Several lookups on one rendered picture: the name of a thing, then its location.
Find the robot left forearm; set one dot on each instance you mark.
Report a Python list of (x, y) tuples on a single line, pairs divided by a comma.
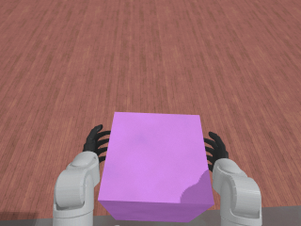
[(74, 191)]

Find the carton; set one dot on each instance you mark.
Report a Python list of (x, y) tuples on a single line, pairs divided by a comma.
[(156, 168)]

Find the right robot hand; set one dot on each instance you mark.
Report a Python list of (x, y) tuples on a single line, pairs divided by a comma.
[(218, 150)]

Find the robot right forearm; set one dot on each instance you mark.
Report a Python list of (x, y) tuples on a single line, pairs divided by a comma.
[(240, 196)]

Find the left robot hand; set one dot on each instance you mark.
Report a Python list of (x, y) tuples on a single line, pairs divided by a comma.
[(93, 143)]

